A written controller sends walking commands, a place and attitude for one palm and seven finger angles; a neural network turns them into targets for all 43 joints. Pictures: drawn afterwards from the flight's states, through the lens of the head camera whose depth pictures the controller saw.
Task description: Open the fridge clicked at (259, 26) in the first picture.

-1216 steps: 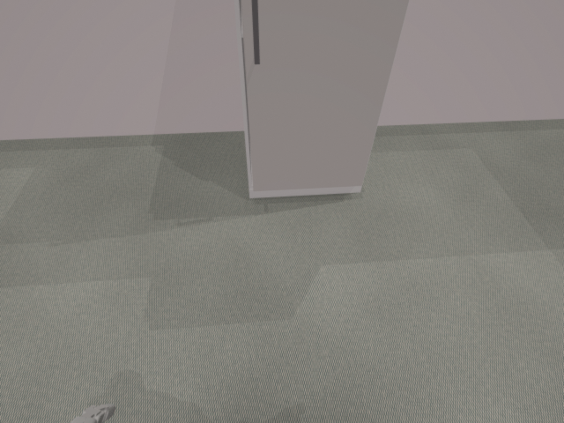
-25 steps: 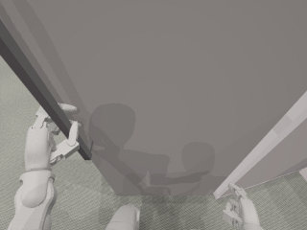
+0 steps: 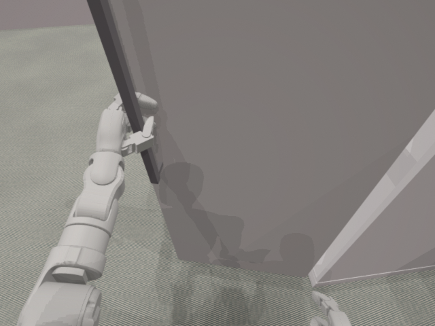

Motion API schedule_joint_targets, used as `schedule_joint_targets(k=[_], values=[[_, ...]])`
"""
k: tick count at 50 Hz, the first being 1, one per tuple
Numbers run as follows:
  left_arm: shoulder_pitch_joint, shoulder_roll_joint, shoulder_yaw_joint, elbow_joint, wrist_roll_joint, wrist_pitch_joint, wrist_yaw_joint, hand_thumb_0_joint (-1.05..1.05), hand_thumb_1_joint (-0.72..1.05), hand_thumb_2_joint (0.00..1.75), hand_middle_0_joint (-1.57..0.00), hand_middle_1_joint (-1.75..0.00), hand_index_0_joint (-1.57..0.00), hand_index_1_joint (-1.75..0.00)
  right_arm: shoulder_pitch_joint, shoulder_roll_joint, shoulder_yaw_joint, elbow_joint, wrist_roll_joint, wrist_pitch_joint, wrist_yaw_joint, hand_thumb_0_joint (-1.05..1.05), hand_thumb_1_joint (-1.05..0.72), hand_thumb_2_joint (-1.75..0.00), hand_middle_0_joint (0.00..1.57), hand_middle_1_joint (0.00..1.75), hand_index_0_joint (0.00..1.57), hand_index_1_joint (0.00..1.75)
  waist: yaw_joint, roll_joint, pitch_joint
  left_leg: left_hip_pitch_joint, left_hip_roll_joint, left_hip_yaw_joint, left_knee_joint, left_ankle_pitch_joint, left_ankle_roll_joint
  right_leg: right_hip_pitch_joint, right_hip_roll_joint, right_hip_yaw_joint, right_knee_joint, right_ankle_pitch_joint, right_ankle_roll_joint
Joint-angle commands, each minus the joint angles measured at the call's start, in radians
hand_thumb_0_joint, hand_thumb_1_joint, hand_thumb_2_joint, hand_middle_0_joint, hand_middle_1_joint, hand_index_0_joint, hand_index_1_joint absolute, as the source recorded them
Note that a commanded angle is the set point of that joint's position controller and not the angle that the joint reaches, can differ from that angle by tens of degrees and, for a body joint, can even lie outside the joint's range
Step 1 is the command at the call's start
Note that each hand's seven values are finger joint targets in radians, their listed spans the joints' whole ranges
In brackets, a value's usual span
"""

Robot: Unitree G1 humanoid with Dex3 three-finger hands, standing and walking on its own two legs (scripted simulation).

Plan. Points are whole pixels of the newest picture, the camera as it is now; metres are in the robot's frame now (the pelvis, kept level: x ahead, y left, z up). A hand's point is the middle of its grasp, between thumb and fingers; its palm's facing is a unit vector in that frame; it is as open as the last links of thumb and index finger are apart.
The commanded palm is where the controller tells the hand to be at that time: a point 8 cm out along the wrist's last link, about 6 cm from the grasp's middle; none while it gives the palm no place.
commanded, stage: stop walking and hold the door back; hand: left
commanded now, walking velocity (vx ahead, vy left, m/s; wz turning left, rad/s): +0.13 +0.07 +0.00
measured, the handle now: (131, 87) +0.44 +0.19 +0.22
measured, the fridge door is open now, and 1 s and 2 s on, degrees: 74 70 68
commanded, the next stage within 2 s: loosen the grip on the handle in 0.62 s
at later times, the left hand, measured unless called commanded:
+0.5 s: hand (153, 128) +0.42 +0.16 +0.14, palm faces +0.12 -0.97 -0.21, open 5.3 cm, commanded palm +0.39 +0.23 +0.13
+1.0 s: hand (147, 129) +0.42 +0.17 +0.14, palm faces +0.11 -0.97 -0.21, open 9.7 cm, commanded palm +0.39 +0.22 +0.14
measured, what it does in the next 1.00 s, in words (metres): steps on the spot: left foot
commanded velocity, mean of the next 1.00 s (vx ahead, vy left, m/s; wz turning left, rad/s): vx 0.04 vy -0.02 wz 0.00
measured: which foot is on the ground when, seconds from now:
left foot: up 0.00-0.20, down 0.22-1.00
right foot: down 0.00-1.00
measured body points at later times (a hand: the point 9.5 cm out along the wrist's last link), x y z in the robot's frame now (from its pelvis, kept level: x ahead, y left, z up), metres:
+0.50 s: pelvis -0.01 +0.01 +0.00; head +0.02 +0.00 +0.45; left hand +0.41 +0.21 +0.15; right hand +0.07 -0.24 -0.13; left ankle +0.04 +0.14 -0.72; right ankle +0.02 -0.10 -0.73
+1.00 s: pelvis -0.03 +0.02 +0.00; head -0.02 +0.02 +0.45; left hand +0.40 +0.22 +0.16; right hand +0.08 -0.25 -0.09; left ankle +0.01 +0.14 -0.72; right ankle +0.02 -0.10 -0.72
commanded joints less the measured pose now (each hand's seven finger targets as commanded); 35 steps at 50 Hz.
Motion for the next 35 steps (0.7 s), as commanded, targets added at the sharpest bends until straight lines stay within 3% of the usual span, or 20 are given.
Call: schedule_joint_targets(k=[1,3,6,8,9,10,11,12,14,15,16,18,20,21,23,26,28,32,34,35], values=[[-0.465,0.284,0.182,-0.05,0.009,-0.052,0.022,0.0,0.9,0.9,-0.45,-1.4,-0.45,-1.4,-0.057,-0.177,-0.086,-0.106,-0.017,-0.052,-0.033,0.0,-0.9,-0.9,0.2,0.3,0.2,0.3,0.0,-0.205,-0.228,-0.284,0.014,-0.075,0.359,-0.167,-0.016,0.248,-0.406,0.531,-0.345,-0.202,-0.188],[-0.526,0.271,0.184,-0.03,0.008,-0.063,0.013,0.0,0.9,0.9,-0.45,-1.4,-0.45,-1.4,-0.05,-0.174,-0.082,-0.078,-0.014,-0.062,-0.031,0.0,-0.9,-0.9,0.2,0.3,0.2,0.3,-0.015,-0.248,-0.229,-0.226,0.021,-0.069,0.363,-0.106,-0.015,0.176,-0.334,0.405,-0.298,-0.163,-0.156],[-0.559,0.252,0.174,0.035,0.007,-0.083,0.007,0.0,0.9,0.9,-0.45,-1.4,-0.45,-1.4,-0.032,-0.165,-0.067,-0.062,-0.021,-0.071,-0.043,0.0,-0.9,-0.9,0.2,0.3,0.2,0.3,-0.013,-0.268,-0.251,-0.029,0.016,0.025,0.108,-0.074,-0.001,0.066,-0.267,0.208,-0.25,-0.132,-0.123],[-0.573,0.237,0.162,0.059,0.002,-0.096,0.005,0.0,0.9,0.9,-0.45,-1.4,-0.45,-1.4,-0.019,-0.165,-0.067,-0.04,-0.025,-0.081,-0.046,0.0,-0.9,-0.9,0.2,0.3,0.2,0.3,-0.034,-0.222,-0.255,0.157,-0.017,0.095,-0.069,0.016,-0.005,-0.045,-0.215,0.149,-0.226,-0.258,-0.089],[-0.584,0.222,0.144,0.064,-0.004,-0.103,0.001,0.0,0.9,0.9,-0.45,-1.4,-0.45,-1.4,-0.017,-0.177,-0.073,-0.032,-0.02,-0.088,-0.05,0.0,-0.9,-0.9,0.2,0.3,0.2,0.3,-0.05,-0.135,-0.239,0.229,-0.012,0.093,-0.168,0.036,-0.007,-0.088,-0.186,0.121,-0.166,-0.282,-0.065],[-0.605,0.213,0.141,0.057,0.001,-0.117,-0.002,0.0,0.9,0.9,-0.45,-1.4,-0.45,-1.4,0.002,-0.187,-0.076,-0.034,-0.024,-0.094,-0.049,0.0,-0.9,-0.9,0.2,0.3,0.2,0.3,-0.051,-0.052,-0.26,0.271,0.023,0.044,-0.229,-0.006,0.003,-0.112,-0.146,0.094,-0.071,-0.271,-0.043],[-0.614,0.191,0.134,0.031,-0.004,-0.132,-0.005,0.0,0.9,0.9,-0.45,-1.4,-0.45,-1.4,-0.002,-0.218,-0.088,-0.048,-0.026,-0.099,-0.045,0.0,-0.9,-0.9,0.2,0.3,0.2,0.3,-0.046,0.129,-0.25,0.277,0.161,-0.185,-0.349,-0.159,0.058,-0.193,-0.06,0.056,0.091,-0.259,-0.007],[-0.638,0.133,0.087,0.012,-0.02,-0.138,-0.007,0.0,0.9,0.9,-0.45,-1.4,-0.45,-1.4,-0.006,-0.217,-0.082,-0.066,-0.013,-0.097,-0.037,0.0,-0.9,-0.9,0.2,0.3,0.2,0.3,-0.046,0.25,-0.232,0.238,0.332,-0.429,-0.456,-0.188,0.156,-0.226,0.017,-0.018,0.273,-0.244,0.022],[-0.625,0.142,0.076,-0.001,-0.017,-0.137,-0.016,0.0,0.9,0.9,-0.45,-1.4,-0.45,-1.4,-0.016,-0.166,-0.069,-0.074,-0.008,-0.097,-0.027,0.0,-0.9,-0.9,0.2,0.3,0.2,0.3,-0.051,0.106,-0.233,0.19,0.39,-0.499,-0.458,-0.054,0.228,-0.219,-0.035,0.08,0.395,-0.228,0.025],[-0.626,0.191,0.113,0.024,-0.008,-0.137,-0.012,0.0,0.9,0.9,-0.45,-1.4,-0.45,-1.4,-0.013,-0.189,-0.076,-0.068,-0.006,-0.093,-0.033,0.0,-0.9,-0.9,0.2,0.3,0.2,0.3,-0.046,0.035,-0.223,0.152,0.392,-0.454,-0.416,0.015,0.23,-0.186,-0.051,0.099,0.361,-0.189,0.027],[-0.609,0.187,0.106,0.051,-0.006,-0.132,-0.014,0.0,0.9,0.9,-0.45,-1.4,-0.45,-1.4,-0.003,-0.207,-0.083,-0.06,-0.005,-0.087,-0.034,0.0,-0.9,-0.9,0.2,0.3,0.2,0.3,-0.037,0.018,-0.229,0.139,0.362,-0.338,-0.368,0.105,0.205,-0.123,-0.056,0.083,0.269,-0.166,0.028],[-0.53,0.206,0.136,0.025,-0.006,-0.123,-0.012,0.0,0.9,0.9,-0.45,-1.4,-0.45,-1.4,0.013,-0.226,-0.093,-0.065,-0.003,-0.078,-0.031,0.0,-0.9,-0.9,0.2,0.3,0.2,0.3,-0.023,0.079,-0.272,0.133,0.271,-0.14,-0.264,0.193,0.132,0.038,-0.018,0.01,0.074,-0.091,0.031],[-0.534,0.17,0.096,-0.005,-0.002,-0.121,-0.024,0.0,0.9,0.9,-0.45,-1.4,-0.45,-1.4,0.017,-0.216,-0.083,-0.081,0.002,-0.083,-0.028,0.0,-0.9,-0.9,0.2,0.3,0.2,0.3,-0.034,0.115,-0.297,0.118,0.203,-0.043,-0.186,0.22,0.072,0.129,-0.016,0.0,-0.085,0.004,0.025],[-0.54,0.162,0.083,-0.008,0.001,-0.12,-0.027,0.0,0.9,0.9,-0.45,-1.4,-0.45,-1.4,0.02,-0.209,-0.082,-0.084,0.0,-0.086,-0.027,0.0,-0.9,-0.9,0.2,0.3,0.2,0.3,-0.046,0.081,-0.302,0.087,0.171,-0.017,-0.149,0.189,0.044,0.163,-0.045,0.049,-0.135,0.037,0.012],[-0.545,0.266,0.15,-0.007,0.015,-0.121,-0.012,0.0,0.9,0.9,-0.45,-1.4,-0.45,-1.4,0.034,-0.189,-0.088,-0.082,-0.006,-0.081,-0.03,0.0,-0.9,-0.9,0.2,0.3,0.2,0.3,-0.06,-0.113,-0.312,-0.017,0.072,0.058,-0.03,0.067,-0.017,0.202,-0.234,0.264,-0.192,0.179,-0.067],[-0.43,0.327,0.223,0.028,0.003,-0.094,-0.007,0.0,0.9,0.9,-0.45,-1.4,-0.45,-1.4,0.003,-0.189,-0.09,-0.089,0.002,-0.077,-0.028,0.0,-0.9,-0.9,0.2,0.3,0.2,0.3,-0.011,-0.247,-0.281,-0.126,0.023,-0.015,0.146,-0.14,-0.029,0.238,-0.296,0.332,-0.224,0.329,-0.122],[-0.459,0.312,0.228,0.007,0.004,-0.096,-0.007,0.0,0.9,0.9,-0.45,-1.4,-0.45,-1.4,-0.002,-0.181,-0.078,-0.082,-0.004,-0.088,-0.034,0.0,-0.9,-0.9,0.2,0.3,0.2,0.3,-0.016,-0.263,-0.307,-0.111,0.028,-0.031,0.123,-0.115,-0.025,0.266,-0.286,0.258,-0.181,0.464,-0.121],[-0.41,0.294,0.226,-0.046,-0.002,-0.113,-0.004,0.0,0.9,0.9,-0.45,-1.4,-0.45,-1.4,-0.001,-0.192,-0.077,-0.083,-0.011,-0.082,-0.041,0.0,-0.9,-0.9,0.2,0.3,0.2,0.3,-0.037,-0.164,-0.373,0.118,0.035,-0.003,-0.232,0.244,-0.021,0.246,-0.186,0.132,-0.065,0.477,-0.034],[-0.37,0.24,0.18,-0.083,-0.012,-0.119,-0.011,0.0,0.9,0.9,-0.45,-1.4,-0.45,-1.4,-0.028,-0.209,-0.086,-0.103,-0.002,-0.072,-0.036,0.0,-0.9,-0.9,0.2,0.3,0.2,0.3,-0.025,0.012,-0.363,0.21,0.139,-0.082,-0.234,0.493,0.017,0.145,-0.093,0.077,-0.039,0.337,0.02],[-0.369,0.212,0.165,-0.079,-0.013,-0.118,-0.016,0.0,0.9,0.9,-0.45,-1.4,-0.45,-1.4,-0.03,-0.207,-0.081,-0.115,-0.001,-0.067,-0.027,0.0,-0.9,-0.9,0.2,0.3,0.2,0.3,-0.016,0.033,-0.362,0.211,0.172,-0.116,-0.221,0.528,0.038,0.12,-0.062,0.071,-0.04,0.261,0.028]])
